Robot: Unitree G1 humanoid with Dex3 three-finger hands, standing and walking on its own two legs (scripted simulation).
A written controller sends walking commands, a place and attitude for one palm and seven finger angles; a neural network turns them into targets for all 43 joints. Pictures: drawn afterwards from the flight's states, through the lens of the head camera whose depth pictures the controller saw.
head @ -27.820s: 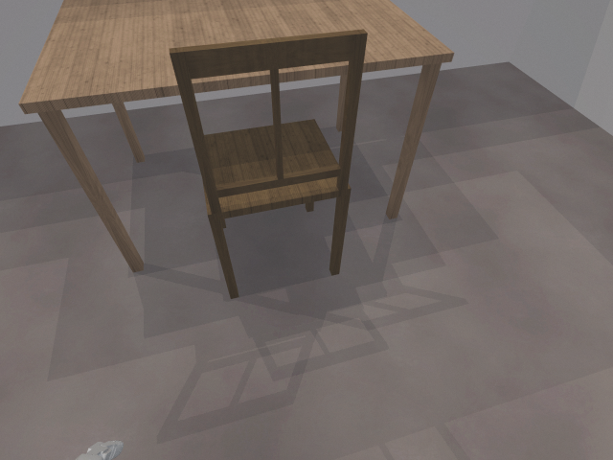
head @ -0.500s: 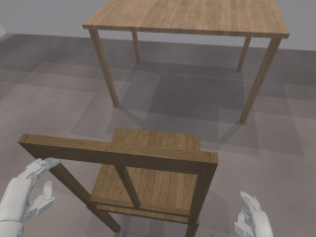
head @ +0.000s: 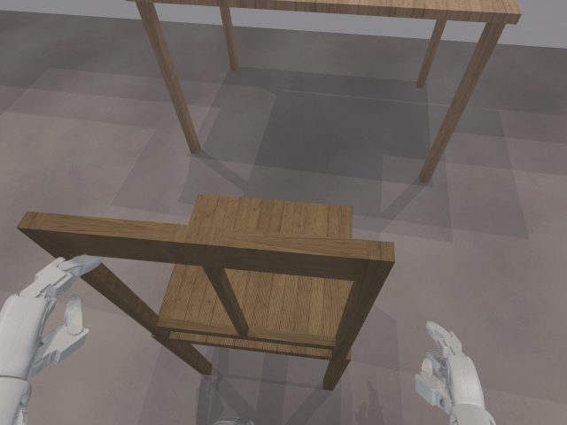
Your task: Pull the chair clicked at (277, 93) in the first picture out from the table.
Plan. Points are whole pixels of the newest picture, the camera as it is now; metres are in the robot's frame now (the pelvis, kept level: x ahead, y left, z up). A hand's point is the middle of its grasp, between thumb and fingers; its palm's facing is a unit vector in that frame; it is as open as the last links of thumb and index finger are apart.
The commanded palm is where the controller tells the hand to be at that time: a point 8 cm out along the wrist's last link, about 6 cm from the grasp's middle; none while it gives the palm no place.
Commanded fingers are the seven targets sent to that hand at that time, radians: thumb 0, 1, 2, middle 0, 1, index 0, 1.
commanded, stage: step back with the hand held close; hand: left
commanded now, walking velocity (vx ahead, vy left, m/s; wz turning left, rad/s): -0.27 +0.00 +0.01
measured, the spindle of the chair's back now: (230, 303) +0.28 +0.13 -0.06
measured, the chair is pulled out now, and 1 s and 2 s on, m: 0.72 0.72 0.72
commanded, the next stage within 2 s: stop stepping back and stand still in 0.72 s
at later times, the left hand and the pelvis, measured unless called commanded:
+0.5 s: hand out of the picture +0.12 +0.31 +0.12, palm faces +0.48 -0.78 -0.41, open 7.4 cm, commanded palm +0.05 +0.33 +0.18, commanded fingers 0.00 0.90 0.90 -0.20 -0.30 -0.20 -0.30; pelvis -0.09 +0.03 -0.01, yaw +0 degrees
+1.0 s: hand out of the picture -0.01 +0.27 +0.15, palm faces +0.29 -0.78 -0.55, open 7.4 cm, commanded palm -0.05 +0.31 +0.18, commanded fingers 0.00 0.90 0.90 -0.20 -0.30 -0.20 -0.30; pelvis -0.20 +0.02 -0.01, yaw -1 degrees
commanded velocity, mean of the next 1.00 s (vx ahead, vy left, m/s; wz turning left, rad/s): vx -0.19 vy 0.02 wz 0.00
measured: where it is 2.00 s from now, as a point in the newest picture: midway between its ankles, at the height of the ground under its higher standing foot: outside the picture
